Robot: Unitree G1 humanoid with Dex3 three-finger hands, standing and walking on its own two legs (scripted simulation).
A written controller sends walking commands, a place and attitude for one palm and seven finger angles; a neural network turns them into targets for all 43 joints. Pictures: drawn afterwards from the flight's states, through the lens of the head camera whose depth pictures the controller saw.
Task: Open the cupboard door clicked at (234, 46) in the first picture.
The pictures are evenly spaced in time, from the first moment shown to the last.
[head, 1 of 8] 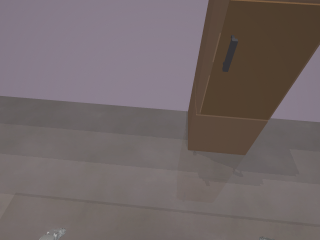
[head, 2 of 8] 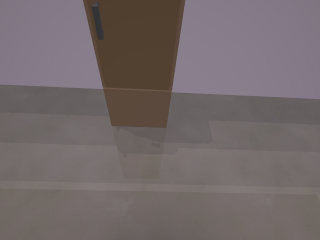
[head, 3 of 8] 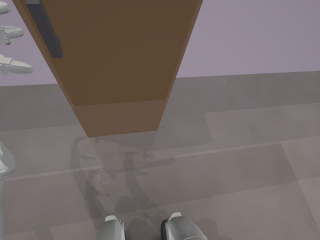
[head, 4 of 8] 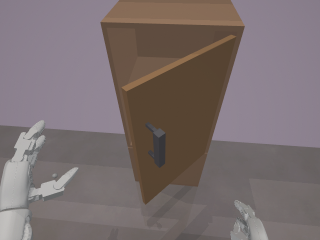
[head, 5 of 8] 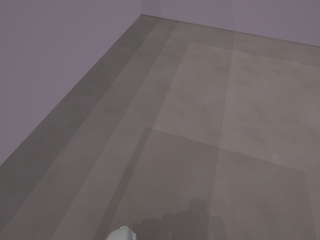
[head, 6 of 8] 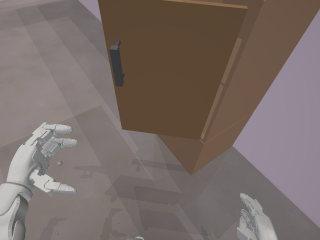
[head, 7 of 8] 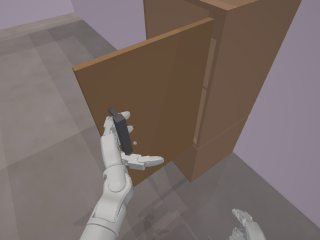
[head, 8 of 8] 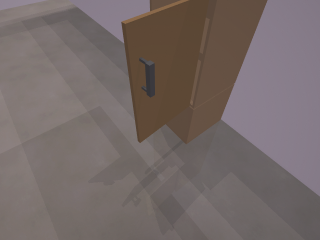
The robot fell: no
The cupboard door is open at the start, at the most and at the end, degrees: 0 96 95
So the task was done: yes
